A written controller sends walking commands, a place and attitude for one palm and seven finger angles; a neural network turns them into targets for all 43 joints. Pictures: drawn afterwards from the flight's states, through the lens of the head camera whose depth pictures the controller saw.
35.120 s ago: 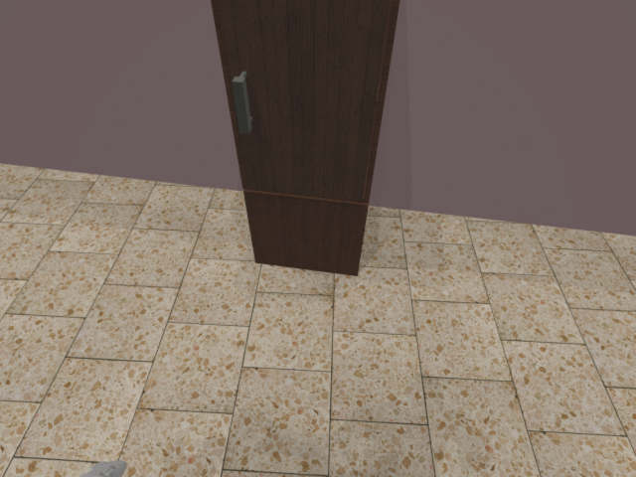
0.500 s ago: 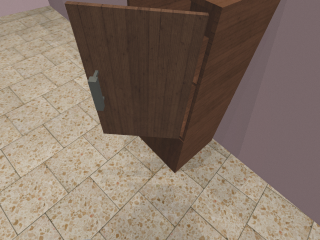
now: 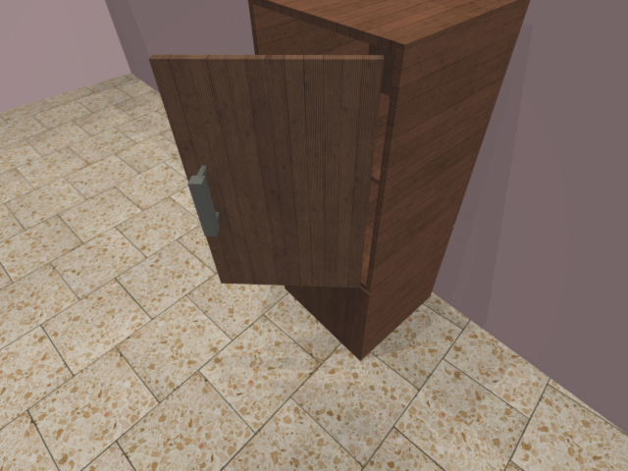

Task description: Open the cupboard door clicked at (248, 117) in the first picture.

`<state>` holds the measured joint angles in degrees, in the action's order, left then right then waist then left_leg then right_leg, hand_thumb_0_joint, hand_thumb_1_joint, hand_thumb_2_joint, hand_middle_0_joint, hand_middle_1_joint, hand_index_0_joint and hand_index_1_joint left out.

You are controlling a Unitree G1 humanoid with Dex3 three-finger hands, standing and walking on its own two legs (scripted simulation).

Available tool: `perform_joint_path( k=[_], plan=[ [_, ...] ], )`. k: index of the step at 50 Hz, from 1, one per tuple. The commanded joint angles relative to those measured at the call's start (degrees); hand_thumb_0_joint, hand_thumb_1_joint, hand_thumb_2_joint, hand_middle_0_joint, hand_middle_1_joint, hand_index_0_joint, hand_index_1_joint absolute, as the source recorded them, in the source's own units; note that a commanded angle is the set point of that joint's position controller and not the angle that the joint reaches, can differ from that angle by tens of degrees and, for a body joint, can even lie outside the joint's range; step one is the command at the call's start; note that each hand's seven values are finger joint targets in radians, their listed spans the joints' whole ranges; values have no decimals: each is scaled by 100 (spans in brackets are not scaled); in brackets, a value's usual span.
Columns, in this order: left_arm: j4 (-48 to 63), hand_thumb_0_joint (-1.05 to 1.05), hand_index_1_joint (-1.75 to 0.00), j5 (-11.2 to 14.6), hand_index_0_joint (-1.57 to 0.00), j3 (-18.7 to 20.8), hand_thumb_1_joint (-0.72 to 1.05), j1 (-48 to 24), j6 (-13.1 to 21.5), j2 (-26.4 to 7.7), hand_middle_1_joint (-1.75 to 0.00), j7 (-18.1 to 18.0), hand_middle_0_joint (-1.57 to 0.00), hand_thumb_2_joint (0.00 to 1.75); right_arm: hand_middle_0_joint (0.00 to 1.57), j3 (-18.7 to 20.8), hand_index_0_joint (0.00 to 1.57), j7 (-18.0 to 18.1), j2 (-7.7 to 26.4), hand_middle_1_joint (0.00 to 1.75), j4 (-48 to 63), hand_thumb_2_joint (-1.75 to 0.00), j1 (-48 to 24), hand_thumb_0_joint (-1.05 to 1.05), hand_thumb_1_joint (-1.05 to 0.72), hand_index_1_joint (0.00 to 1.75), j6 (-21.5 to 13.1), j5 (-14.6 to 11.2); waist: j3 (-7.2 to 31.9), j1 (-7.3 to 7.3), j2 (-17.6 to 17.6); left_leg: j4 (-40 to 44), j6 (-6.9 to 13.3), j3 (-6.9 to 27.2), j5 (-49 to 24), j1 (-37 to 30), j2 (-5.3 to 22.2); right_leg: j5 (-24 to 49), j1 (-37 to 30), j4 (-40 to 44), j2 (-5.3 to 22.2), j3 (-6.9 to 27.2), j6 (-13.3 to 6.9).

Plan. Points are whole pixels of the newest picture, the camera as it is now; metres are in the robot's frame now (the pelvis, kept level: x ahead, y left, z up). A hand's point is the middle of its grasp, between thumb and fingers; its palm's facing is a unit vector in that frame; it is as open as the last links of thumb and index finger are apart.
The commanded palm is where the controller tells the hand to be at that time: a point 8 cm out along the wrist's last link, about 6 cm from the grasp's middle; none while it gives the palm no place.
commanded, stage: come to a stop and stand still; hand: left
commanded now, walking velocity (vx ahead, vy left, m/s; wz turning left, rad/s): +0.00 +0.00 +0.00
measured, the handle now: (207, 200) +0.62 +0.27 -0.03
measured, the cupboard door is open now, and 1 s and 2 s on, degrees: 45 45 45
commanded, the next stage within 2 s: look again from close up in 0.50 s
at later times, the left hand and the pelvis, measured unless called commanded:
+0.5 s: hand out of the picture +0.00 +0.14 -0.17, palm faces +0.04 -0.98 -0.18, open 7.3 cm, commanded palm none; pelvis +0.01 -0.03 +0.00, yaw +1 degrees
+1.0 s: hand out of the picture +0.01 +0.13 -0.17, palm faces +0.06 -0.98 -0.17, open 7.4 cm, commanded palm none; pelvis +0.02 -0.02 +0.01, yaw +1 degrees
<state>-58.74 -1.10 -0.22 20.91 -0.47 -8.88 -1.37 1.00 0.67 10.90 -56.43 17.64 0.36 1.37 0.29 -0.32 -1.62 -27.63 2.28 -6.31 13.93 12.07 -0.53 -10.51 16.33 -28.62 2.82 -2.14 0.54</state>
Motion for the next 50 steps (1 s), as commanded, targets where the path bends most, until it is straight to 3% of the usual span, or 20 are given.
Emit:
perform_joint_path(
  k=[1, 8, 21, 29, 50],
  plan=[
    [193, 0, -30, -1, -20, 140, 90, 19, 154, -622, -30, -34, -20, 90, 20, 41, 20, 21, 461, 30, 73, -90, 316, 0, -90, 30, -141, -34, -476, 99, 361, 966, 17, 839, 985, 507, 581, -1035, 74, 822, 334, 650, -247],
    [-43, 0, -30, 38, -20, 131, 90, 47, 198, -512, -30, -50, -20, 90, 20, -29, 20, 45, 251, 30, -331, -90, 598, 0, -90, 30, -169, -41, -469, 98, 307, 836, -54, 698, 490, 385, 527, -1000, 7, 949, 402, 682, -296],
    [-212, 0, -30, 55, -20, 115, 90, 57, 204, -382, -30, -80, -20, 90, 20, -57, 20, 83, 41, 30, -656, -90, 785, 0, -90, 30, -164, -52, -586, 78, 226, 815, -109, 625, 261, 409, 552, -747, -169, 1023, 384, 637, -309],
    [-243, 0, -30, 46, -20, 106, 90, 89, 217, -318, -30, -90, -20, 90, 20, -40, 20, 106, 50, 30, -675, -90, 680, 0, -90, 30, -197, -65, -519, 61, 177, 922, -114, 668, 78, 259, 650, -204, -303, 930, 322, 545, -286],
    [-290, 0, -30, 32, -20, 106, 90, 179, 235, -291, -30, -96, -20, 90, 20, -39, 20, 122, 82, 30, -679, -90, 498, 0, -90, 30, -221, -66, -558, 45, 172, 1035, -136, 631, -134, 80, 660, 105, -404, 982, 323, 493, -264]
  ],
)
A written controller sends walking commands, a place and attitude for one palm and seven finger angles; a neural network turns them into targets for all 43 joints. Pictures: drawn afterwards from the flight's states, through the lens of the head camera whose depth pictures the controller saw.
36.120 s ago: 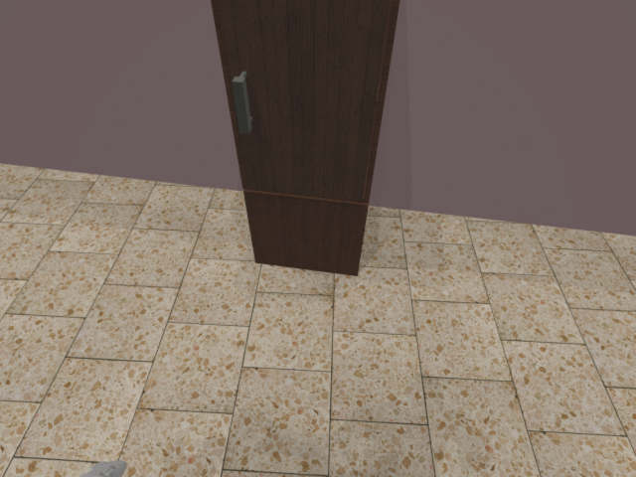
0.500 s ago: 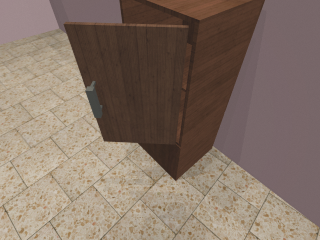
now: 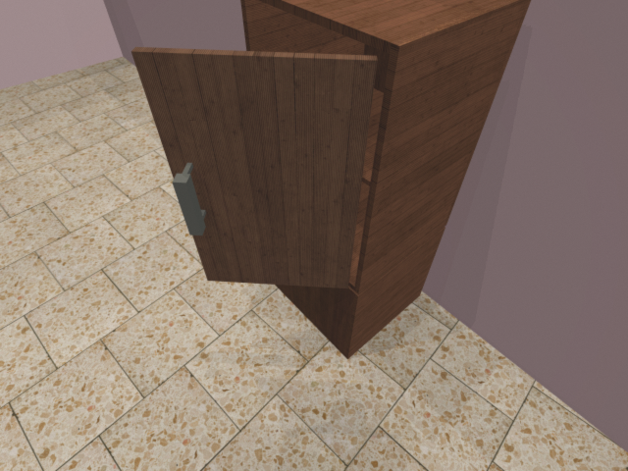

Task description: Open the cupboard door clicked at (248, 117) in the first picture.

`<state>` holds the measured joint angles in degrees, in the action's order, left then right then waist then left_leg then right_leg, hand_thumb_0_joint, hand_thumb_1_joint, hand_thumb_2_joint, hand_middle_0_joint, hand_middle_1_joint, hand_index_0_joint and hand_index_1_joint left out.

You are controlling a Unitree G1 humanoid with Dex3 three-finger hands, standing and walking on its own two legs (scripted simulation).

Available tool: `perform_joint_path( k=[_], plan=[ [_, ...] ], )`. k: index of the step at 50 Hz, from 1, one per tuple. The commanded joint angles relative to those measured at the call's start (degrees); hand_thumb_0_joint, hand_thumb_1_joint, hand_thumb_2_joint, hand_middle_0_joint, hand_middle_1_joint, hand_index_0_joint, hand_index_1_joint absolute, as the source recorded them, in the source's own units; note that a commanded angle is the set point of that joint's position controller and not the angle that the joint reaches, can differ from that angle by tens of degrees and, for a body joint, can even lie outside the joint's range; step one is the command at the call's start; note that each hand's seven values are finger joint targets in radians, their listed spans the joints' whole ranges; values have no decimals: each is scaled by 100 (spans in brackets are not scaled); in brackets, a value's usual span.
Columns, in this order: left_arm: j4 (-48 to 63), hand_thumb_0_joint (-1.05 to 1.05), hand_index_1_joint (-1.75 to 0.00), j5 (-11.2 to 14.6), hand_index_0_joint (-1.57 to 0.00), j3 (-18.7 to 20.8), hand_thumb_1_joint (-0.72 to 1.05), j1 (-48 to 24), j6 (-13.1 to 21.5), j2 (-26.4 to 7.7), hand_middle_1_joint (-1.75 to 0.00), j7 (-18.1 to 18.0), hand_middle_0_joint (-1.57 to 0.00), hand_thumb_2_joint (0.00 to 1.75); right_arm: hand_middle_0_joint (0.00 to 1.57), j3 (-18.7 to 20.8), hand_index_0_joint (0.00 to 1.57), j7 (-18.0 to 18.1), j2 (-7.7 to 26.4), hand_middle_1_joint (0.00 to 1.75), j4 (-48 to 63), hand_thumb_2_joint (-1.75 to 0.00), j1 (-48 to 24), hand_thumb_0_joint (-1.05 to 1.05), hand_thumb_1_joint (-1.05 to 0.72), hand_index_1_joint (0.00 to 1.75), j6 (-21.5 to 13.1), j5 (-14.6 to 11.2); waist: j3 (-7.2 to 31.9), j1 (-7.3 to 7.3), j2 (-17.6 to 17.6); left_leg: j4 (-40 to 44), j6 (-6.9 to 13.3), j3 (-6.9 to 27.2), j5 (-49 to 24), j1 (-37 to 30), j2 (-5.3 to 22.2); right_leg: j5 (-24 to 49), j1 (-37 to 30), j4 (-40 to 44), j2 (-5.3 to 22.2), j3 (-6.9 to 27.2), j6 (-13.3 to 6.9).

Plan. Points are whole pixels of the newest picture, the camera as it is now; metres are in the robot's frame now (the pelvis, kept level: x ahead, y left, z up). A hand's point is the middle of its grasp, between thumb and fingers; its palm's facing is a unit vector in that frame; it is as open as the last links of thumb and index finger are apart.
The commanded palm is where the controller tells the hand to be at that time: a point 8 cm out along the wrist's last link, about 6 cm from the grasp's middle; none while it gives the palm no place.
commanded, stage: look again from close up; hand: left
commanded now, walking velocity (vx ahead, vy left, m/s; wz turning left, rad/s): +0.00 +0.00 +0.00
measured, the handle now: (193, 199) +0.60 +0.28 -0.03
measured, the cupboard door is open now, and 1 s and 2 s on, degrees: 45 45 45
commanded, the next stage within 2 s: shuffle to correct the standing spot in 0.12 s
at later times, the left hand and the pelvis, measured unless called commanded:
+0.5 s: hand out of the picture -0.01 +0.17 -0.18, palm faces +0.11 -0.98 -0.16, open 7.4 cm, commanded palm none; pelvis +0.01 +0.01 -0.01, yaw +1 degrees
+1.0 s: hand out of the picture +0.07 +0.25 -0.20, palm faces +0.07 -0.98 -0.18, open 7.4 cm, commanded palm none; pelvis +0.08 +0.08 -0.02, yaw +0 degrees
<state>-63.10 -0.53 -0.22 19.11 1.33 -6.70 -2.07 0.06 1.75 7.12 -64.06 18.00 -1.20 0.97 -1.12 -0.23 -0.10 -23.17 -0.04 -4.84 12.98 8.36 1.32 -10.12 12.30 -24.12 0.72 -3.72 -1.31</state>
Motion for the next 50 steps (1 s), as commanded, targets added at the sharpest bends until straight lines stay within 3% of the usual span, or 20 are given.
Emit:
perform_joint_path(
  k=[1, 12, 16, 21, 25, 28, 29, 31, 34, 35, 37, 38, 39, 41, 44, 45, 46, 47, 48, 50],
  plan=[
    [139, 0, -30, -21, -20, 108, 90, 354, 52, -513, -30, -27, -20, 90, 20, 50, 20, 14, 453, 30, 80, -90, 474, 0, -90, 30, -61, -25, -401, 38, 27, 607, 99, 485, 23, 461, 477, 6, -10, 540, 534, 658, -80],
    [117, 0, -30, -21, -20, 110, 90, 397, 63, -505, -30, -27, -20, 90, 20, 38, 20, 12, 440, 30, 13, -90, 562, 0, -90, 30, -64, -15, -376, 12, 14, 593, 97, 446, 63, 467, 448, -39, -100, 551, 553, 666, -110],
    [196, 0, -30, -57, -20, 220, 90, 453, 21, -692, -30, -21, -20, 90, 20, 65, 20, -43, 448, 30, 72, -90, 662, 0, -90, 30, 36, 16, -555, -48, 277, 241, 102, 252, 738, 783, 228, -1374, 62, 730, 716, 972, -230],
    [354, 0, -30, -70, -20, 423, 90, 458, -50, -920, -30, -32, -20, 90, 20, 108, 20, -87, 357, 30, 200, -90, 796, 0, -90, 30, 135, 40, -643, -30, 802, -655, 86, 0, 852, 937, 7, -2524, 404, 1368, 1351, 1681, -580],
    [504, 0, -30, -76, -20, 475, 90, 178, -82, -841, -30, -6, -20, 90, 20, 123, 20, -99, 356, 30, 173, -90, 1088, 0, -90, 30, 75, 34, -714, 80, 187, 66, 146, 141, 788, 488, 98, -1976, 766, 672, 982, 1055, -456],
    [616, 0, -30, -122, -20, 382, 90, 91, -94, -449, -30, 64, -20, 90, 20, 188, 20, -54, 745, 30, 255, -90, 1189, 0, -90, 30, 20, 50, -748, 100, -1155, 1137, 612, 1355, 1457, 474, 1008, -1341, 1107, -1059, 204, -146, -170],
    [684, 0, -30, -156, -20, 330, 90, -20, -66, -347, -30, 82, -20, 90, 20, 192, 20, -30, 766, 30, 307, -90, 1178, 0, -90, 30, 14, 37, -830, 86, -1071, 1218, 863, 1632, 1158, 301, 1211, -1394, 1407, -1455, 132, -255, -130],
    [701, 0, -30, -132, -20, 290, 90, -62, -16, -232, -30, 104, -20, 90, 20, 163, 20, -21, 734, 30, 366, -90, 1093, 0, -90, 30, -27, 61, -673, 52, -757, 958, 1084, 1497, -101, -34, 1269, -1712, 1571, -1763, 236, -201, -152],
    [575, 0, -30, -96, -20, 318, 90, 253, 30, -237, -30, 108, -20, 90, 20, 95, 20, 6, 661, 30, 424, -90, 843, 0, -90, 30, -58, 41, -350, -188, -465, 243, 894, 825, -1694, 261, 916, -907, 434, -758, 286, -240, -159],
    [475, 0, -30, -89, -20, 361, 90, 551, 50, -350, -30, 85, -20, 90, 20, 100, 20, 6, 693, 30, 486, -90, 713, 0, -90, 30, -70, 14, -227, -332, -280, -93, 707, 596, -1469, 755, 747, -295, -336, -437, 489, 16, -234],
    [252, 0, -30, -92, -20, 516, 90, 1253, 80, -1069, -30, 9, -20, 90, 20, 112, 20, -49, 516, 30, 684, -90, 544, 0, -90, 30, -100, -21, 59, -515, 1175, -1472, 170, -145, 719, 2333, -134, 804, -1834, 248, 2146, 2094, -954],
    [191, 0, -30, -69, -20, 590, 90, 1414, 99, -1244, -30, -21, -20, 90, 20, 169, 20, -56, 580, 30, 764, -90, 233, 0, -90, 30, -42, -6, -33, -642, 1539, -2436, 51, -19, 1966, 2686, -110, 1396, -1794, 601, 2693, 2600, -1365],
    [175, 0, -30, -83, -20, 589, 90, 1340, 87, -1155, -30, -78, -20, 90, 20, 199, 20, -56, 595, 30, 815, -90, 4, 0, -90, 30, 18, 14, -181, -626, 1338, -3060, 21, 315, 2083, 2842, 96, 1675, -1582, 641, 2782, 2540, -1528],
    [407, 0, -30, -154, -20, 511, 90, 526, 34, -939, -30, -99, -20, 90, 20, 186, 20, -108, 350, 30, 790, -90, 22, 0, -90, 30, 26, -28, -381, -244, 1038, -2768, 50, 608, 1877, 2249, 336, 1667, -615, 466, 2299, 1491, -1192],
    [625, 0, -30, -116, -20, 422, 90, -248, -46, -838, -30, -35, -20, 90, 20, 167, 20, -130, 34, 30, 355, -90, 855, 0, -90, 30, 32, -48, -237, 286, 794, -440, -73, -101, -331, -31, -65, 347, 851, -176, 1147, 205, -383],
    [662, 0, -30, -74, -20, 386, 90, -181, -104, -705, -30, -17, -20, 90, 20, 176, 20, -102, 272, 30, 285, -90, 948, 0, -90, 30, -4, -11, -249, 244, 82, -111, -44, 185, -729, -313, 189, -316, 1116, -704, 797, 69, -145],
    [704, 0, -30, -37, -20, 355, 90, -20, -169, -513, -30, 0, -20, 90, 20, 230, 20, -63, 656, 30, 350, -90, 864, 0, -90, 30, -46, 44, -286, 144, -1011, 467, 257, 1273, -926, 155, 1043, -1336, 1088, -1078, 403, -147, 122],
    [715, 0, -30, -34, -20, 338, 90, 94, -173, -447, -30, 4, -20, 90, 20, 278, 20, -32, 946, 30, 493, -90, 655, 0, -90, 30, -28, 73, -301, 83, -1141, 856, 635, 1870, -603, 818, 1544, -1784, 674, -1348, 243, -123, 155],
    [639, 0, -30, -67, -20, 308, 90, 19, -182, -421, -30, -4, -20, 90, 20, 279, 20, -2, 942, 30, 520, -90, 371, 0, -90, 30, -67, 72, -473, 51, -917, 1081, 763, 2022, -540, 934, 1556, -1847, 653, -1592, 255, -23, 114],
    [490, 0, -30, -70, -20, 273, 90, 83, -168, -433, -30, 22, -20, 90, 20, 238, 20, 69, 838, 30, 529, -90, 23, 0, -90, 30, -132, 57, -378, -48, -908, 826, 883, 1775, -1943, 573, 1515, -1642, 707, -1717, 369, 194, 109]
  ],
)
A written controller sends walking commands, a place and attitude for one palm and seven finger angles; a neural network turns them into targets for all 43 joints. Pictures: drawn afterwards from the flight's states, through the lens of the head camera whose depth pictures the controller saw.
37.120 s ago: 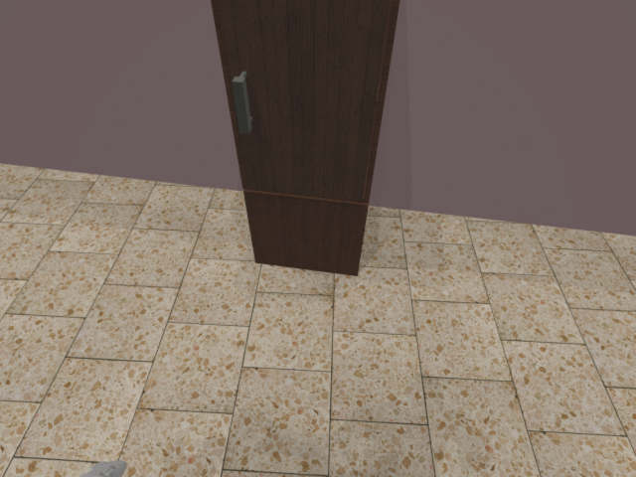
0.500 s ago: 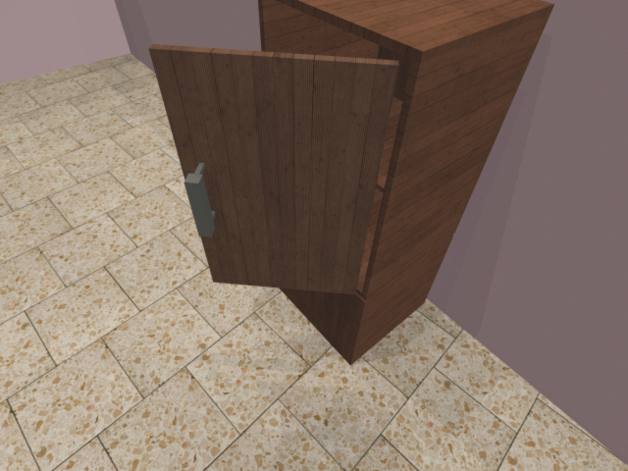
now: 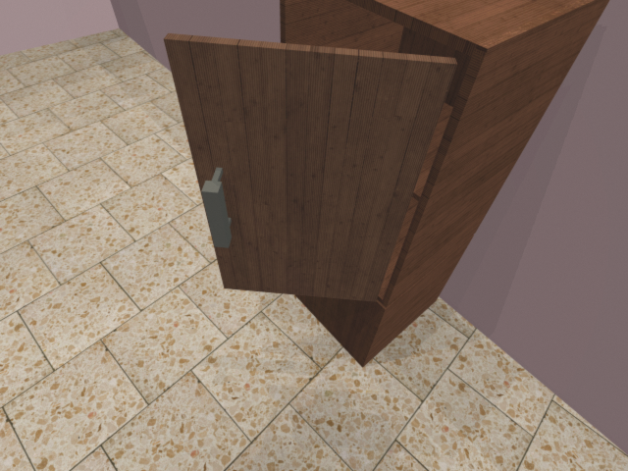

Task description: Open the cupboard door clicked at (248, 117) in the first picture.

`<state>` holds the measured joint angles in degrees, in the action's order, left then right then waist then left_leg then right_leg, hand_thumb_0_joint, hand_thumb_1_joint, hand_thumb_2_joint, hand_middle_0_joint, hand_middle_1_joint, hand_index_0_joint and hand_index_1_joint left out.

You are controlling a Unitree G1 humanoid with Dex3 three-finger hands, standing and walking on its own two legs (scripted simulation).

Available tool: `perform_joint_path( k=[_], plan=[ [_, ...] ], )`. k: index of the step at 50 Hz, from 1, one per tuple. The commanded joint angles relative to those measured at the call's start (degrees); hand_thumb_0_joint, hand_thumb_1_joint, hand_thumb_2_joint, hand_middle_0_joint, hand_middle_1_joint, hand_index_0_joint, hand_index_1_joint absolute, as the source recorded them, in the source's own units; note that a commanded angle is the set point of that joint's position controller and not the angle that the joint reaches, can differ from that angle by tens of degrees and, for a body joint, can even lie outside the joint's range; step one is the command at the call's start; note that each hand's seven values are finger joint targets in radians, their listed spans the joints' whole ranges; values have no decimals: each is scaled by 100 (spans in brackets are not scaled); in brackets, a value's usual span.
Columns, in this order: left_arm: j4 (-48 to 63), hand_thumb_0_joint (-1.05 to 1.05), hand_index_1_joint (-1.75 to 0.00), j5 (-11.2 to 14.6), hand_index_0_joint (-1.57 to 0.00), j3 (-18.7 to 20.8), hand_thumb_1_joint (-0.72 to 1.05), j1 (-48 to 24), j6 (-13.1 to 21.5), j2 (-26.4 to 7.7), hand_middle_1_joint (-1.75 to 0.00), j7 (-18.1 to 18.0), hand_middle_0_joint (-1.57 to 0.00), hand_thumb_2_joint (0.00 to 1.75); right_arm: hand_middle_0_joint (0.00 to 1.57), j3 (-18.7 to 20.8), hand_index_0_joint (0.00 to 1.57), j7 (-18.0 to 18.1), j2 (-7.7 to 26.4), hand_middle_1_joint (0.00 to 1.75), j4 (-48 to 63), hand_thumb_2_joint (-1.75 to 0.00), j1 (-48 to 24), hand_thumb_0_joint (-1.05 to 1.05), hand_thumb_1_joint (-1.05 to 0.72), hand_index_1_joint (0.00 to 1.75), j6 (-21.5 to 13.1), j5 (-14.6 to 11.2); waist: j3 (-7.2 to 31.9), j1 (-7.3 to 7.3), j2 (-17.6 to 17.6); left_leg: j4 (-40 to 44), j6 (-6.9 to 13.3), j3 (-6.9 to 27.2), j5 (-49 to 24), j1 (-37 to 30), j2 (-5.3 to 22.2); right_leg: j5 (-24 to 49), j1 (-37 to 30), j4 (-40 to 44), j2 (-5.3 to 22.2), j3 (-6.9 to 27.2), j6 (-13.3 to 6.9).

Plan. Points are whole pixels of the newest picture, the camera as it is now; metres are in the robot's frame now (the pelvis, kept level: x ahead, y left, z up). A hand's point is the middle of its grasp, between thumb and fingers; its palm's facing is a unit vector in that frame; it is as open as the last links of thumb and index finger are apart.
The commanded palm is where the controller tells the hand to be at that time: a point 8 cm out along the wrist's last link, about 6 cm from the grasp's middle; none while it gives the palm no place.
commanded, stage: come to a stop and stand still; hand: left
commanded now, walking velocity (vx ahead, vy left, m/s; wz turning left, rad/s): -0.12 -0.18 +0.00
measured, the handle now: (220, 207) +0.52 +0.21 -0.02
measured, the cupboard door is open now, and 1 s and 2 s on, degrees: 45 45 45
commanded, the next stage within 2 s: look again from close up in 1.18 s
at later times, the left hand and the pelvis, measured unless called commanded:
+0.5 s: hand out of the picture +0.05 +0.17 -0.16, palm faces -0.01 -0.97 -0.22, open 7.4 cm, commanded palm none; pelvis -0.01 +0.00 +0.00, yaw -1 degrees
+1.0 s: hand out of the picture +0.02 +0.19 -0.16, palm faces -0.02 -0.98 -0.21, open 7.4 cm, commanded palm none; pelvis +0.00 +0.01 +0.01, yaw -1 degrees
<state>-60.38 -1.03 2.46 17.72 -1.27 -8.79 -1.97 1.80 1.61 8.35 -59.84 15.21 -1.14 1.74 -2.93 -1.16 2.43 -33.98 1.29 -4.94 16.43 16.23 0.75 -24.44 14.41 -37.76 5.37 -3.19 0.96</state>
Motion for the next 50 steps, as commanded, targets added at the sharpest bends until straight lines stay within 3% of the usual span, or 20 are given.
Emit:
perform_joint_path(
  k=[1, 3, 5, 8, 11, 13, 15, 16, 17, 18, 19, 21, 23, 24, 26, 28, 37, 48, 50],
  plan=[
    [136, 0, -30, 4, -20, -23, 90, 321, 108, -180, -30, 19, -20, 90, 20, 46, 20, 110, 650, 30, 91, -90, 229, 0, -90, 30, -141, -30, 60, 27, -1123, 1655, 765, 1538, -3197, -613, 1523, -125, 467, -188, -84, 176, -86],
    [84, 0, -30, 29, -20, -24, 90, 350, 117, -241, -30, 28, -20, 90, 20, 102, 20, 141, 752, 30, 73, -90, 240, 0, -90, 30, -101, -50, 459, 87, -1005, 1207, 748, 1189, -4542, -1274, 1474, 147, 392, 275, -147, 111, -43],
    [143, 0, -30, 1, -20, 17, 90, 304, 110, -366, -30, 38, -20, 90, 20, 175, 20, 165, 873, 30, 83, -90, 269, 0, -90, 30, -48, -71, 525, 129, -820, 974, 654, 1076, -4831, -1372, 1438, 746, 244, 684, -212, 93, -72],
    [255, 0, -30, -37, -20, 57, 90, 335, 96, -511, -30, 28, -20, 90, 20, 223, 20, 165, 844, 30, 184, -90, 80, 0, -90, 30, -4, -95, 599, 92, -710, 816, 446, 833, -3736, -942, 1179, 2140, -138, 883, -61, 227, -149],
    [368, 0, -30, -59, -20, 44, 90, 226, 115, -557, -30, 10, -20, 90, 20, 197, 20, 126, 608, 30, 209, -90, -20, 0, -90, 30, 71, -97, 511, 132, 223, 529, 103, 425, -1933, -500, 668, 3251, -234, 1055, 234, 673, -360],
    [409, 0, -30, -30, -20, 11, 90, 69, 142, -622, -30, 1, -20, 90, 20, 129, 20, 72, 409, 30, 156, -90, 18, 0, -90, 30, 116, -107, 508, 197, 407, 581, -44, 243, -833, -446, 440, 2779, -113, 1372, 471, 890, -514],
    [406, 0, -30, -3, -20, -37, 90, -109, 161, -609, -30, -2, -20, 90, 20, 64, 20, 23, 322, 30, 70, -90, -6, 0, -90, 30, 124, -92, 239, 219, 231, 829, -77, 304, -509, -512, 416, 1814, 194, 1637, 395, 852, -483],
    [406, 0, -30, -73, -20, -12, 90, 381, 175, -873, -30, -173, -20, 90, 20, 204, 20, -16, 942, 30, 444, -90, -385, 0, -90, 30, 121, -139, 436, -1, 299, -229, -217, 109, -302, -407, 457, 3632, -34, 1630, 517, 1305, -211],
    [709, 0, -30, -41, -20, -9, 90, -105, 220, -1082, -30, -155, -20, 90, 20, 138, 20, -81, 517, 30, 599, -90, -112, 0, -90, 30, 185, -112, 660, 268, 482, -494, -186, 87, 532, 61, 216, 2132, -185, 1780, 724, 1345, -527],
    [843, 0, -30, -45, -20, 6, 90, -137, 251, -1036, -30, -152, -20, 90, 20, 104, 20, -116, 531, 30, 649, -90, -137, 0, -90, 30, 188, -92, 510, 199, 332, -626, -155, 160, 665, 198, 189, 1466, -10, 1878, 706, 1458, -800],
    [862, 0, -30, -39, -20, -19, 90, -227, 306, -1012, -30, -151, -20, 90, 20, 53, 20, -141, 391, 30, 686, -90, -139, 0, -90, 30, 189, -75, 409, 254, -127, -375, -140, 150, 511, 39, 189, 1522, 59, 1859, 717, 1330, -904],
    [860, 0, -30, -8, -20, -40, 90, -345, 345, -947, -30, -133, -20, 90, 20, 10, 20, -132, 427, 30, 621, -90, 206, 0, -90, 30, 104, -84, 232, 406, -121, 415, -68, 295, -72, -378, 248, 1482, 330, 1560, 431, 996, -737],
    [844, 0, -30, 22, -20, -82, 90, -332, 263, -811, -30, -90, -20, 90, 20, -19, 20, -114, 603, 30, 601, -90, 169, 0, -90, 30, 40, -55, -124, 267, -789, 963, 82, 755, -272, -83, 550, 660, 434, 1360, 7, 651, -478],
    [815, 0, -30, 6, -20, -100, 90, -238, 251, -779, -30, -78, -20, 90, 20, -33, 20, -112, 628, 30, 621, -90, 76, 0, -90, 30, 5, -41, -264, 162, -1053, 1168, 165, 926, -373, 175, 637, 775, 234, 1274, -131, 543, -410],
    [703, 0, -30, 24, -20, -126, 90, -118, 238, -741, -30, -38, -20, 90, 20, -63, 20, -89, 729, 30, 645, -90, 5, 0, -90, 30, 7, -45, -270, 83, -598, 1376, 177, 984, 117, 385, 622, 721, -32, 1314, -175, 511, -361],
    [661, 0, -30, 29, -20, -155, 90, -105, 239, -736, -30, -15, -20, 90, 20, -72, 20, -90, 763, 30, 609, -90, 67, 0, -90, 30, 18, -42, -268, 110, -209, 1433, 137, 896, 480, 338, 517, 404, 21, 1502, -98, 634, -368],
    [435, 0, -30, 52, -20, -180, 90, -146, 302, -821, -30, -3, -20, 90, 20, -151, 20, -71, 819, 30, 202, -90, 222, 0, -90, 30, -90, -71, 184, 118, -190, 1400, 111, 749, -476, -244, 527, 1184, -280, 1499, 32, 634, -340],
    [56, 0, -30, 40, -20, -214, 90, -99, 319, -855, -30, -10, -20, 90, 20, -158, 20, -40, 833, 30, -152, -90, 86, 0, -90, 30, -98, -101, 110, 123, -157, 1373, 96, 664, -873, -540, 551, 1632, -288, 1569, 92, 660, -317],
    [17, 0, -30, 32, -20, -210, 90, -114, 318, -866, -30, -15, -20, 90, 20, -159, 20, -33, 853, 30, -193, -90, 53, 0, -90, 30, -105, -107, 79, 122, -282, 1380, 98, 672, -983, -550, 556, 1723, -316, 1565, 87, 647, -307]
  ],
)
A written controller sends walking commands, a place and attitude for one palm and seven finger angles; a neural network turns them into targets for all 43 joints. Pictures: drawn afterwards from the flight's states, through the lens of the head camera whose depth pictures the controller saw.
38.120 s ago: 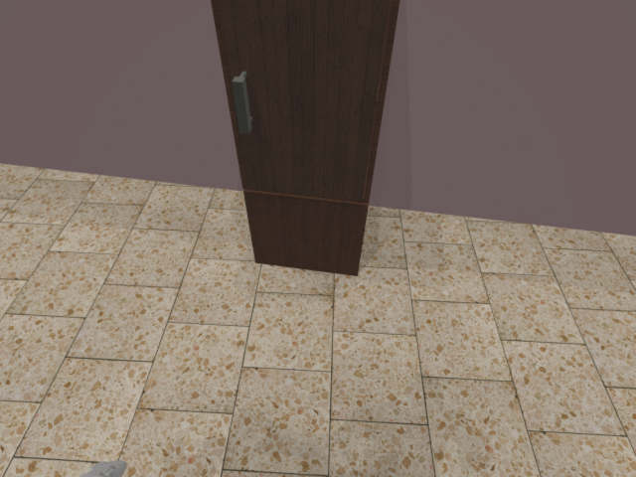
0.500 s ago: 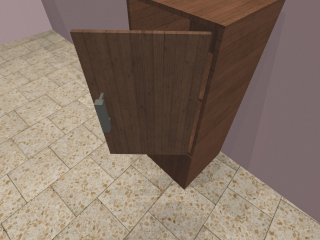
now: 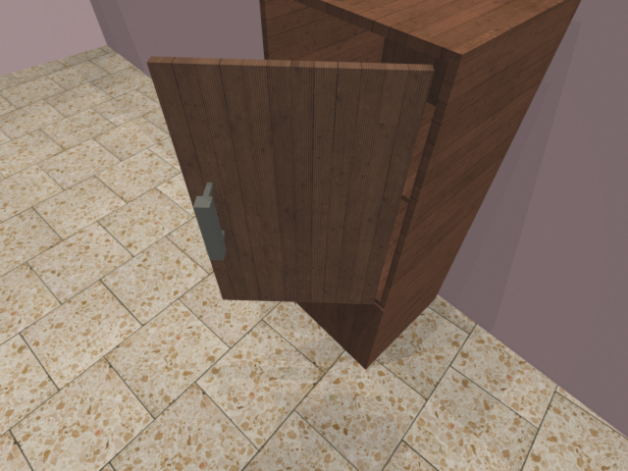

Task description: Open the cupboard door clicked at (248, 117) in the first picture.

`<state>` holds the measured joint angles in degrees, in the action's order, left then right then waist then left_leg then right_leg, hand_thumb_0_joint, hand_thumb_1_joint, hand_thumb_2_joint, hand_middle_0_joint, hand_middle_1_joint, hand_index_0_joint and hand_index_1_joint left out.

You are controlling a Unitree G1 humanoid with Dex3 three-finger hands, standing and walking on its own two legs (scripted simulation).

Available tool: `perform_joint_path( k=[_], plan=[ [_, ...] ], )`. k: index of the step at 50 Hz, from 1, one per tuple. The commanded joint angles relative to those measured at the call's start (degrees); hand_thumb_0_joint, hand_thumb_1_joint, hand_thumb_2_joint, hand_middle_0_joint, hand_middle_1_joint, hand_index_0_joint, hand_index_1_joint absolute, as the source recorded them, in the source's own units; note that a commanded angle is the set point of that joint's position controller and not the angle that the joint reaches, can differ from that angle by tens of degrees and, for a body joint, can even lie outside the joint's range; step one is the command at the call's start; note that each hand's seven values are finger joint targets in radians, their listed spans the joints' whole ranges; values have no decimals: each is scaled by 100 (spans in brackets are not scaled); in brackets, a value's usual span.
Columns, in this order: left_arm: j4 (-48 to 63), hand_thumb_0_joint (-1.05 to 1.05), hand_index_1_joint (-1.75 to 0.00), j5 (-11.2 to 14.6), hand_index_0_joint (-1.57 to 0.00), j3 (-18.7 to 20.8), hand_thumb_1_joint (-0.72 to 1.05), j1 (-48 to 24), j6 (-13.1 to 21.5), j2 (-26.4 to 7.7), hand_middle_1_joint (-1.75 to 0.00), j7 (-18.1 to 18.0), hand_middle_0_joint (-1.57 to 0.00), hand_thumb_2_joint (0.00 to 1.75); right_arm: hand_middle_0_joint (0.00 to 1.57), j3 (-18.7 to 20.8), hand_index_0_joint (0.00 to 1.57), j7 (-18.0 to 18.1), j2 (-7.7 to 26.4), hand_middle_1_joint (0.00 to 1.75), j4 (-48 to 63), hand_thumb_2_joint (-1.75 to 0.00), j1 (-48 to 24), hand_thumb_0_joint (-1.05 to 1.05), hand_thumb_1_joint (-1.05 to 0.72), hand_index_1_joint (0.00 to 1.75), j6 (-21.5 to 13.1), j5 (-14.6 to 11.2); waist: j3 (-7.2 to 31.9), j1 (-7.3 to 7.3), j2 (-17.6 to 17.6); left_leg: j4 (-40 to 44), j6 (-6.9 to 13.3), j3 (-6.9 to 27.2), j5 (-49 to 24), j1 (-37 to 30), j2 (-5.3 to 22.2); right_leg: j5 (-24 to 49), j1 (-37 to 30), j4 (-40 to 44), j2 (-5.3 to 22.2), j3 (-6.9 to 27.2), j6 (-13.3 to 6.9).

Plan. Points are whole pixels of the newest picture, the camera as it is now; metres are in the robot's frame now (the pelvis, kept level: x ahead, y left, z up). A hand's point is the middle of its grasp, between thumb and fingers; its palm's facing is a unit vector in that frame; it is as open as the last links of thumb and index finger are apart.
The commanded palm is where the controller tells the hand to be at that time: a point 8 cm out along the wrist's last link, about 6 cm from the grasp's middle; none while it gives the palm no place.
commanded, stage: come to a stop and stand still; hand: left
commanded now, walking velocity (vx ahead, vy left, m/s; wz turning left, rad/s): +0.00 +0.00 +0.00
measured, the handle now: (213, 221) +0.52 +0.22 -0.03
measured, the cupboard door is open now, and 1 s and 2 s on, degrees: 45 45 45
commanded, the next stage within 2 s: look again from close up in 0.18 s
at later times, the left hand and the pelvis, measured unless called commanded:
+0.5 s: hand out of the picture +0.04 +0.19 -0.17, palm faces +0.01 -0.98 -0.21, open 7.4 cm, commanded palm none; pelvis +0.02 +0.00 +0.00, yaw +0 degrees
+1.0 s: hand out of the picture +0.11 +0.20 -0.13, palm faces +0.19 -0.96 -0.22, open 7.4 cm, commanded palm +0.12 +0.25 -0.07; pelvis +0.02 +0.00 +0.00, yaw +1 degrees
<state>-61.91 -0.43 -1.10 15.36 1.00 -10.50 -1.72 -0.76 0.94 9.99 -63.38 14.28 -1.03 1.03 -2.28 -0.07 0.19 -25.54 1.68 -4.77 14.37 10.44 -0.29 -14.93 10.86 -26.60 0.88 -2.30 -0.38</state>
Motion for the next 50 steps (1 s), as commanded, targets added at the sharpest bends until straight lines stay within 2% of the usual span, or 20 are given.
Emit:
perform_joint_path(
  k=[1, 4, 8, 14, 21, 24, 43, 45, 46, 47, 48, 49, 50],
  plan=[
    [154, 0, -30, -28, -20, 150, 90, 161, 91, -694, -30, -38, -20, 90, 20, 96, 20, 36, 672, 30, 146, -90, 115, 0, -90, 30, -121, -34, 43, -3, -43, 538, 62, 636, -799, -11, 669, 810, 29, 457, 550, 564, -176],
    [104, 0, -30, -39, -20, 145, 90, 152, 87, -694, -30, -38, -20, 90, 20, 94, 20, 45, 665, 30, 106, -90, 68, 0, -90, 30, -116, -40, -8, 0, -3, 560, 69, 645, -841, -34, 676, 867, 21, 490, 543, 549, -168],
    [61, 0, -30, -37, -20, 159, 90, 132, 83, -724, -30, -35, -20, 90, 20, 97, 20, 53, 734, 30, 97, -90, 3, 0, -90, 30, -133, -35, 123, -9, -58, 555, 66, 638, -1049, -148, 696, 1016, -57, 460, 568, 528, -150],
    [59, 0, -30, -47, -20, 160, 90, 110, 81, -733, -30, -33, -20, 90, 20, 100, 20, 60, 717, 30, 67, -90, -76, 0, -90, 30, -124, -39, -3, -25, 21, 578, 64, 633, -1056, -112, 685, 1137, -69, 510, 570, 531, -149],
    [71, 0, -30, -34, -20, 192, 90, 60, 91, -811, -30, -34, -20, 90, 20, 126, 20, 76, 802, 30, 58, -90, -111, 0, -90, 30, -145, -31, 273, -25, -5, 508, 58, 630, -1507, -317, 707, 1540, -229, 430, 613, 505, -157],
    [78, 0, -30, -44, -20, 196, 90, 31, 82, -816, -30, -32, -20, 90, 20, 122, 20, 81, 780, 30, 24, -90, -126, 0, -90, 30, -140, -34, 128, -41, 23, 548, 69, 637, -1478, -263, 708, 1473, -207, 468, 603, 482, -151],
    [62, 0, -30, -32, -20, 214, 90, -75, 61, -899, -30, -17, -20, 90, 20, 119, 20, 82, 877, 30, -27, -90, -145, 0, -90, 30, -146, -30, 188, -46, -29, 677, 62, 682, -1476, -341, 717, 1306, -273, 548, 625, 476, -143],
    [68, 0, -30, -39, -20, 221, 90, -77, 67, -895, -30, -22, -20, 90, 20, 122, 20, 89, 879, 30, -36, -90, -116, 0, -90, 30, -151, -30, 185, -39, 27, 659, 64, 683, -1594, -346, 719, 1450, -301, 527, 625, 471, -150],
    [-107, 0, -30, -86, -20, 132, 90, 449, 132, -595, -30, -273, -20, 90, 20, 145, 20, 56, 827, 30, 339, -90, -249, 0, -90, 30, -145, -99, -14, -70, -317, -492, -111, 435, -2670, -120, 801, 2982, 10, 345, 835, 648, -19],
    [8565, 0, -32, 966, -20, 1683, 88, -3718, 1295, -2438, -32, -241, -20, 89, 20, 370, 20, 207, 1545, 30, 2260, -90, 54, 0, -90, 30, -921, -378, 2712, 383, -1261, 79, -264, 715, -3468, -1567, 145, 2919, -451, -94, 184, 51, -198],
    [6978, 0, -33, 500, -20, 1270, 85, -815, 1053, -1844, -33, -335, -20, 88, 20, 205, 20, 360, 1141, 30, 2111, -90, -342, 0, -90, 30, -1449, -249, 2613, -114, -1820, 177, -175, 756, -4253, -2204, 538, 1278, 111, -489, -12, 0, -221],
    [6121, 0, -34, 790, -21, 596, 83, 641, 373, -519, -34, -405, -21, 87, 20, 269, 20, 306, 886, 30, 2102, -90, -357, 0, -90, 30, -1536, -330, 1764, 68, -1562, 161, -377, 685, -3998, -1390, 443, 302, 545, -590, 16, -250, -142],
    [5821, 0, -36, 893, -21, 554, 81, 284, 392, -92, -36, -291, -21, 86, 20, 353, 20, 259, 988, 30, 1980, -90, -97, 0, -90, 30, -1515, -317, 808, 305, -505, 24, -330, 708, -3367, -752, 444, 340, 958, -444, -28, -305, -77]
  ],
)
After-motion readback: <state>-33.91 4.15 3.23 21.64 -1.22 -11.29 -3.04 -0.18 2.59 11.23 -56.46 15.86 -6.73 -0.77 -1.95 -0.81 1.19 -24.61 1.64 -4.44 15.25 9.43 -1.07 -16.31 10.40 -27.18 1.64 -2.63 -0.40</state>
